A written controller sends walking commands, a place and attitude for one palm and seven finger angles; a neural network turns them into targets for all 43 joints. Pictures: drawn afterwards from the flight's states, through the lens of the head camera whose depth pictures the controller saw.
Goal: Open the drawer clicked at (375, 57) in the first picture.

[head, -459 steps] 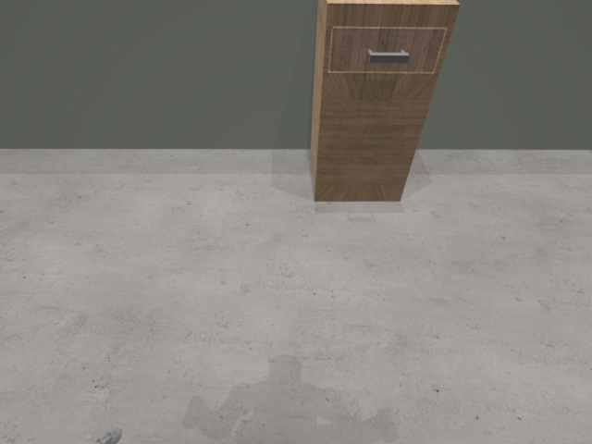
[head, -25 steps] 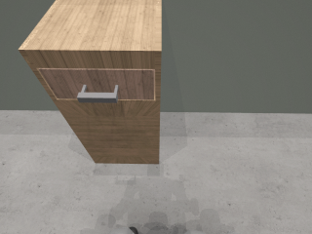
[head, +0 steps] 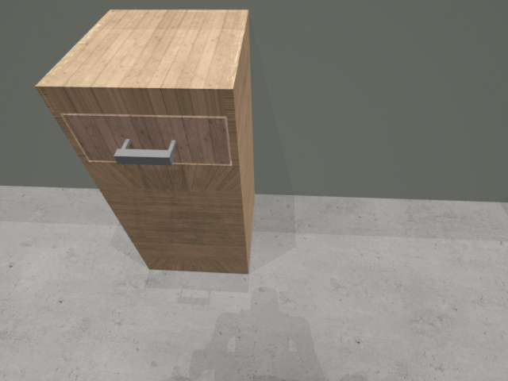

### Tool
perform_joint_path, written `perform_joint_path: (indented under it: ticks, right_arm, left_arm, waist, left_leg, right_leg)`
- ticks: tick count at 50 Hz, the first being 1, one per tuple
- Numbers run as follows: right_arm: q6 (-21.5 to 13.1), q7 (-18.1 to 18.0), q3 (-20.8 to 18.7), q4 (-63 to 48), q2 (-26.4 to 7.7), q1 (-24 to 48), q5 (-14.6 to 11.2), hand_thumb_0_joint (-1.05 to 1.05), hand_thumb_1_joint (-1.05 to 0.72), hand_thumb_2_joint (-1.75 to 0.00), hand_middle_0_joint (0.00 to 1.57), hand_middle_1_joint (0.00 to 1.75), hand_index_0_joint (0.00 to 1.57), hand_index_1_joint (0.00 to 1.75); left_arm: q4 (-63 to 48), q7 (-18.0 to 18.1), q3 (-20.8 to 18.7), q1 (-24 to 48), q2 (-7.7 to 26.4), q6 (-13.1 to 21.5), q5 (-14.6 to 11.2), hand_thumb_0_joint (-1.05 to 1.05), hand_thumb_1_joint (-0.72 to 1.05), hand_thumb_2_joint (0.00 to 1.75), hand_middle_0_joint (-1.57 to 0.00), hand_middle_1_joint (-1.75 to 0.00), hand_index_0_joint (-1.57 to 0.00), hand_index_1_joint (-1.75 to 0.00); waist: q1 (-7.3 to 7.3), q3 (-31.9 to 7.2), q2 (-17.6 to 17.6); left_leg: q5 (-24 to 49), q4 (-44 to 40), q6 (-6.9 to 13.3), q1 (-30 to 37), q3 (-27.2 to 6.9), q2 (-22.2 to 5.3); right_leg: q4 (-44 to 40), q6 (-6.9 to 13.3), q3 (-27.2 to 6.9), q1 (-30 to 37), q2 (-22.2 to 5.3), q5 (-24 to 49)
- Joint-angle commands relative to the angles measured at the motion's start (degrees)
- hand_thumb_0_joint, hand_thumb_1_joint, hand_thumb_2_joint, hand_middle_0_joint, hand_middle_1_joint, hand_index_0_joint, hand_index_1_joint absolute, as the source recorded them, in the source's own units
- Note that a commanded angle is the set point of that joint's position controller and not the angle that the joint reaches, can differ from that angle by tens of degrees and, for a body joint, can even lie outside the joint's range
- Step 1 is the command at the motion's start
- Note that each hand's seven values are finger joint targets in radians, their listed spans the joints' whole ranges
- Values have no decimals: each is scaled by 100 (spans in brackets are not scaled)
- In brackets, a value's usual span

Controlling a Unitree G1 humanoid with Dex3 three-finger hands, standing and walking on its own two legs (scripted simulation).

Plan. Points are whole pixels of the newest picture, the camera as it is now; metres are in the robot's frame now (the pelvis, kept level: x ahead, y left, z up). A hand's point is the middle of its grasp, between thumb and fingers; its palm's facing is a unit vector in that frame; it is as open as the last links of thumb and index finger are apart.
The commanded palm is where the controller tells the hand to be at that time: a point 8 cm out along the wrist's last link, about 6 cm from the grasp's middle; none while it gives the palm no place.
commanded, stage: come to a stop and stand still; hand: left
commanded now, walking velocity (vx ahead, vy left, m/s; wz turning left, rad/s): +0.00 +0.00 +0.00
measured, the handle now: (147, 150) +0.61 +0.30 -0.03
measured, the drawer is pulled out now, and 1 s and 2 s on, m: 0.00 0.00 0.00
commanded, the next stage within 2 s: look again from close up in 1.26 s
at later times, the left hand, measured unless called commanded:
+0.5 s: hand out of the picture -0.04 +0.19 -0.17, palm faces +0.04 -0.99 -0.14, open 7.4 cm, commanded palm none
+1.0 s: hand out of the picture -0.01 +0.22 -0.17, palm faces +0.01 -0.99 -0.15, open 7.4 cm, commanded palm none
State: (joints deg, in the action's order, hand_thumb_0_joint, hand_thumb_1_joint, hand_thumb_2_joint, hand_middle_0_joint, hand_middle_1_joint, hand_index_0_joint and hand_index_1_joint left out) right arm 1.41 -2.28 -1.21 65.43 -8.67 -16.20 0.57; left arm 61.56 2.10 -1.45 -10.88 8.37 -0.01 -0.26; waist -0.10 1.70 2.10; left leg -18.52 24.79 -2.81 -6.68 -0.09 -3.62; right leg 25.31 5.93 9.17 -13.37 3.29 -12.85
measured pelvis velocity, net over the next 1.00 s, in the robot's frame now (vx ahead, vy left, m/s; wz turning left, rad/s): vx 0.01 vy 0.07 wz -0.05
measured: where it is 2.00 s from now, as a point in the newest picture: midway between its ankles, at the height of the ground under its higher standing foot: outside the picture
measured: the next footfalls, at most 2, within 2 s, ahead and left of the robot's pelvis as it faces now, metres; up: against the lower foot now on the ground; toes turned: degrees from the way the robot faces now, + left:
none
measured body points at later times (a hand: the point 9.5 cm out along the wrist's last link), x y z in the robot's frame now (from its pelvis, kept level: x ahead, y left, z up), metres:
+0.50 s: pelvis -0.03 +0.04 +0.01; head -0.03 +0.04 +0.46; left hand -0.04 +0.24 -0.16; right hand -0.11 -0.17 -0.15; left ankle -0.06 +0.16 -0.74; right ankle +0.02 -0.04 -0.74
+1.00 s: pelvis +0.01 +0.07 +0.00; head +0.01 +0.07 +0.45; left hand -0.01 +0.27 -0.16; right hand -0.02 -0.13 -0.16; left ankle -0.06 +0.16 -0.74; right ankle +0.02 -0.04 -0.74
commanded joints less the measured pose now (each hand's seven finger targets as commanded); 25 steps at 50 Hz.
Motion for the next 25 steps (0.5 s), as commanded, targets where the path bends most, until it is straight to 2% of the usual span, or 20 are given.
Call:
perform_joint_path:
  ticks: [1,3,6,8,10,13,15,17,20,25]
  right_arm:
    - [-73,-57,-26,-22,-401,-579,15,0,-90,-90,20,30,20,30]
    - [-55,-41,-4,-12,-320,-594,31,0,-90,-90,20,30,20,30]
    - [6,-36,-4,-7,-280,-690,46,0,-90,-90,20,30,20,30]
    - [23,-36,-2,12,-248,-869,55,0,-90,-90,20,30,20,30]
    - [9,-33,-11,4,-243,-1008,57,0,-90,-90,20,30,20,30]
    - [-42,-30,3,-2,-212,-1076,64,0,-90,-90,20,30,20,30]
    - [-93,-31,13,-30,-202,-1030,62,0,-90,-90,20,30,20,30]
    - [-112,-33,28,-36,-190,-1019,65,0,-90,-90,20,30,20,30]
    - [-136,-37,41,-18,-168,-1093,65,0,-90,-90,20,30,20,30]
    - [-202,-45,62,-8,-161,-1135,48,0,-90,-90,20,30,20,30]
  left_arm:
    - [5,37,-147,-360,751,52,24,0,90,90,-20,-30,-20,-30]
    - [38,21,-143,-361,749,31,24,0,90,90,-20,-30,-20,-30]
    - [110,12,-135,-422,700,-21,54,0,90,90,-20,-30,-20,-30]
    - [115,6,-148,-454,684,-40,60,0,90,90,-20,-30,-20,-30]
    - [107,2,-152,-489,657,-36,59,0,90,90,-20,-30,-20,-30]
    - [113,-11,-145,-585,596,-17,53,0,90,90,-20,-30,-20,-30]
    - [154,-23,-121,-683,544,5,45,0,90,90,-20,-30,-20,-30]
    - [195,-26,-107,-760,501,10,48,0,90,90,-20,-30,-20,-30]
    - [256,-28,-81,-852,425,22,55,0,90,90,-20,-30,-20,-30]
    - [330,-20,-23,-1000,285,38,60,0,90,90,-20,-30,-20,-30]
  waist:
    - [38,-211,-78]
    - [42,50,-58]
    - [15,533,-315]
    - [-35,597,-403]
    - [-66,497,-459]
    - [-55,348,-162]
    - [-3,295,-99]
    - [45,368,-16]
    - [50,435,-120]
    - [105,495,-12]
  left_leg:
    - [647,-221,304,-264,43,-145]
    - [410,-368,317,-411,30,-138]
    - [84,-357,345,-453,91,-82]
    - [51,-339,379,-433,135,-25]
    - [61,-367,401,-412,130,-3]
    - [-33,-523,409,-489,61,-42]
    - [-49,-661,412,-618,-34,-91]
    - [-210,-755,410,-793,-90,-124]
    - [-284,-838,419,-894,-129,-133]
    - [-332,-1059,465,-1064,-292,-236]
  right_leg:
    - [-1097,-794,-1460,789,-1118,933]
    - [-1309,-758,-1472,688,-1079,138]
    - [-1689,-789,-1555,155,-1039,-981]
    - [-1841,-832,-1598,14,-1043,-1243]
    - [-1841,-829,-1571,28,-1024,-1246]
    - [-1672,-711,-1485,142,-984,-1087]
    - [-1492,-609,-1428,277,-955,-900]
    - [-1390,-549,-1395,293,-942,-919]
    - [-1296,-490,-1372,230,-937,-954]
    - [-949,-461,-1199,320,-895,-414]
